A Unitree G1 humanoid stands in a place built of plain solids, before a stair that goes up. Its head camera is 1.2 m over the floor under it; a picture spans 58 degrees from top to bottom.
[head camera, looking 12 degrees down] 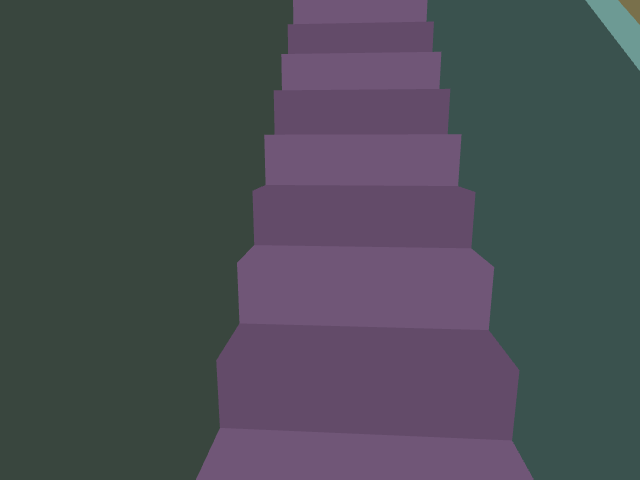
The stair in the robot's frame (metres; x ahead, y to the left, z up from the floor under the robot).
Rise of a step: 0.21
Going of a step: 0.26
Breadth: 0.81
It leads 4 degrees to the right of straight ahead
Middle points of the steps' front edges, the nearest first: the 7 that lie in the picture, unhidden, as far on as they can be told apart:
1.07 -0.12 0.63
1.32 -0.14 0.84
1.58 -0.15 1.05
1.84 -0.17 1.26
2.09 -0.19 1.47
2.35 -0.21 1.67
2.61 -0.22 1.88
